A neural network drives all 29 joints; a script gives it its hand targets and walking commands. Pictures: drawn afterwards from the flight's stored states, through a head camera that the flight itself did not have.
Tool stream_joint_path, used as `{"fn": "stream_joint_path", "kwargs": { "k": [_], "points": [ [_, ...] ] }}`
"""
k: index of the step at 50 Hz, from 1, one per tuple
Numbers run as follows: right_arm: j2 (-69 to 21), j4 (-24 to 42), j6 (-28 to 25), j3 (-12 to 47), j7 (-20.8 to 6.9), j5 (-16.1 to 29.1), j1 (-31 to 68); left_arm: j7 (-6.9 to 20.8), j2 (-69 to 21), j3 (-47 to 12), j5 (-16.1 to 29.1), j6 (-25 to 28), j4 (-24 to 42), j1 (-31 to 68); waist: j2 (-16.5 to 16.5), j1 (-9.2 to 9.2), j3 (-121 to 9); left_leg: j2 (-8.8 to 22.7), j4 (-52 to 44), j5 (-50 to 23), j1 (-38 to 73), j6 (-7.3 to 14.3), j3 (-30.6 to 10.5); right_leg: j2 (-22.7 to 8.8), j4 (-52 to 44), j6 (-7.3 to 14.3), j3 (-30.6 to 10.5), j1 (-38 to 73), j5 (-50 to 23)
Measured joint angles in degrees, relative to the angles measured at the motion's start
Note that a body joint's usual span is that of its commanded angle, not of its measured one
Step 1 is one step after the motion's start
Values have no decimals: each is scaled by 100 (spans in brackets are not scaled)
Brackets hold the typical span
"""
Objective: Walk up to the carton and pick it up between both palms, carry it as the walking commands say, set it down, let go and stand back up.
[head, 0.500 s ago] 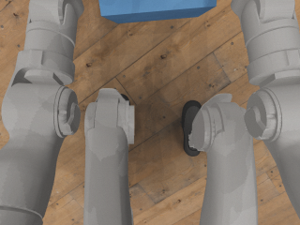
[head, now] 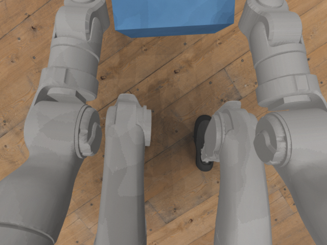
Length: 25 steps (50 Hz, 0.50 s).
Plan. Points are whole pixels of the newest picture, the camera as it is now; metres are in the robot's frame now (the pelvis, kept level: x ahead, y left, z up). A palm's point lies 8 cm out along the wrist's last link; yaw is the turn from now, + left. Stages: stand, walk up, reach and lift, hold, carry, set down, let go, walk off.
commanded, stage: reach and lift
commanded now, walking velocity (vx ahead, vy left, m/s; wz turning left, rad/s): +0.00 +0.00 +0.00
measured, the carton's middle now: out of the picture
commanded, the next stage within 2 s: none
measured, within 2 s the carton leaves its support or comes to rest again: neither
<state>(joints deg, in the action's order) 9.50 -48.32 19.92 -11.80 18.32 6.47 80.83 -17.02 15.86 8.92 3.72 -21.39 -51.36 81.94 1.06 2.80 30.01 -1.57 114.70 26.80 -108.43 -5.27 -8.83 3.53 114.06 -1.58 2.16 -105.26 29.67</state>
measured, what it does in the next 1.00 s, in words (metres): rises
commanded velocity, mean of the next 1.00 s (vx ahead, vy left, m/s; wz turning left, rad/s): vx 0.00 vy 0.00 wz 0.00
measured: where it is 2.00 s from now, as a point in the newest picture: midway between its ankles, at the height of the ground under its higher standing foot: (168, 149)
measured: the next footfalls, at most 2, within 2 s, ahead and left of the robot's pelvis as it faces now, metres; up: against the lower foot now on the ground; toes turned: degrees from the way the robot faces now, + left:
none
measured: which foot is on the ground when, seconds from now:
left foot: down 0.00-1.00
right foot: down 0.00-1.00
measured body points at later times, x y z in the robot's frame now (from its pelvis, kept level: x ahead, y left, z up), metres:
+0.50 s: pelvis -0.01 +0.00 +0.05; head +0.29 +0.04 +0.37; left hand +0.53 +0.20 -0.03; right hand +0.54 -0.10 -0.02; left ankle +0.16 +0.15 -0.40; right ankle +0.15 -0.12 -0.40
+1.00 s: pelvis -0.01 +0.00 +0.10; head +0.26 +0.05 +0.45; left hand +0.51 +0.21 +0.04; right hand +0.53 -0.09 +0.05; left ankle +0.16 +0.15 -0.40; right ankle +0.15 -0.12 -0.40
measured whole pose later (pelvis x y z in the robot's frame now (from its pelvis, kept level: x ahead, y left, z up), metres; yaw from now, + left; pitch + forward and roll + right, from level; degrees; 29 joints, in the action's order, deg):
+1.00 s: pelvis -0.01 +0.00 +0.10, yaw +2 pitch +10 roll -4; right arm 7.0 -43.9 23.7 -15.6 15.5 2.1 70.3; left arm -19.4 10.6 8.9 2.5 -25.5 -47.7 73.7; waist -1.0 2.8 29.9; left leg -1.6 96.8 24.7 -82.3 -4.2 -8.8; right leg 2.9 95.5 -1.5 2.1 -78.4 27.6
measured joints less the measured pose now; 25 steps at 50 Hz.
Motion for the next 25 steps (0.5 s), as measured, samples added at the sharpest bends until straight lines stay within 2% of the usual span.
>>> {"fn": "stream_joint_path", "kwargs": {
  "k": [25],
  "points": [
    [-118, 186, 261, -184, -117, -237, -449, -93, -232, 0, -95, -282, 181, -381, -101, 0, -6, 0, -833, -113, 1240, 28, 0, -27, -834, 6, -2, 1252, -107]
  ]
}}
